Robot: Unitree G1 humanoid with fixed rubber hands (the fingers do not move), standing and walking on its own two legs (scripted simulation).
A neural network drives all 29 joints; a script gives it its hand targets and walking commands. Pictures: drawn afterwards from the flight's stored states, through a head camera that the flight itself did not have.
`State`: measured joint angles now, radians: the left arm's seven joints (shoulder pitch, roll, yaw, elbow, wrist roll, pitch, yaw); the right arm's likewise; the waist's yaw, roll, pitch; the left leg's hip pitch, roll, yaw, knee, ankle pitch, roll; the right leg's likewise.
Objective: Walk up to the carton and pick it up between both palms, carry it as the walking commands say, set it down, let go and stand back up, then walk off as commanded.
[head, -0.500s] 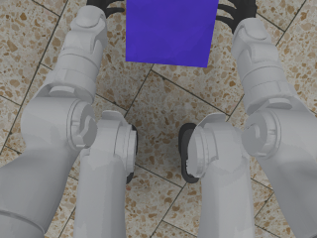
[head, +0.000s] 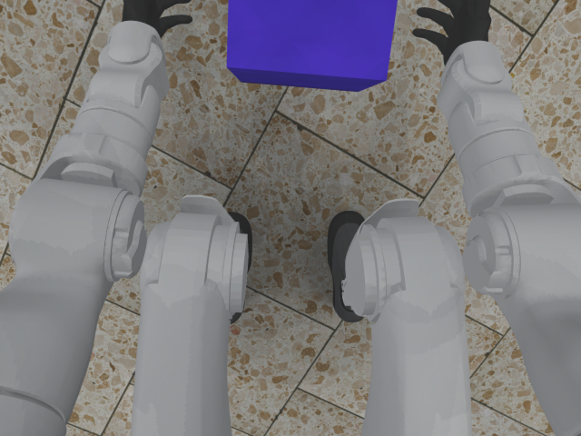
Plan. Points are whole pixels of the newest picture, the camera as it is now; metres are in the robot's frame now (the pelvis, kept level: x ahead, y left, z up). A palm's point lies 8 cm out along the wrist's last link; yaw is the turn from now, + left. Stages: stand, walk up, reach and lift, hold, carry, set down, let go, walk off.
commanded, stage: set down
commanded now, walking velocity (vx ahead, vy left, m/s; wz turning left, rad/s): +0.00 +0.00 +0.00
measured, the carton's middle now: (308, 15) +0.55 -0.01 -0.28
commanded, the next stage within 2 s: let go in 1.66 s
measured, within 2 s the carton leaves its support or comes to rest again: neither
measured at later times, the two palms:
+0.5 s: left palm out of the picture +0.53 +0.18 -0.13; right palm (498, 16) +0.51 -0.18 -0.13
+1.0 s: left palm out of the picture +0.53 +0.18 +0.02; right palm out of the picture +0.51 -0.19 +0.03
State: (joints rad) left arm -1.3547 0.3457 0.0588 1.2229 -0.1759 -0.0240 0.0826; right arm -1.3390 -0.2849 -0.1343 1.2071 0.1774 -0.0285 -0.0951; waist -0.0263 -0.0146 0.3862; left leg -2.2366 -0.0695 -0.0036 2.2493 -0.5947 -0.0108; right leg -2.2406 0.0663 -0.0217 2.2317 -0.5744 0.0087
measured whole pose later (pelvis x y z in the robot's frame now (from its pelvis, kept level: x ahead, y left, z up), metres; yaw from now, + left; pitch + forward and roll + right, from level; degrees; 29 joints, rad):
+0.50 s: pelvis +0.00 +0.00 +0.02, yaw +0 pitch +37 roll +0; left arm -1.28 0.35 0.08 1.00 -0.20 0.04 0.11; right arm -1.22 -0.27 -0.12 0.94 0.21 0.04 -0.13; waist -0.03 -0.02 0.26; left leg -2.24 -0.06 -0.01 2.17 -0.57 -0.01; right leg -2.25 0.07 -0.02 2.15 -0.55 0.00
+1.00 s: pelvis +0.02 +0.00 +0.14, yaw +0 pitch +45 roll +0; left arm -1.10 0.28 0.20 0.86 -0.06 0.11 0.05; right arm -1.03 -0.20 -0.22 0.77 0.10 0.12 -0.11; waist -0.03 0.00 -0.03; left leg -2.02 -0.06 -0.02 1.75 -0.52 -0.01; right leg -2.03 0.07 0.01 1.74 -0.51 0.00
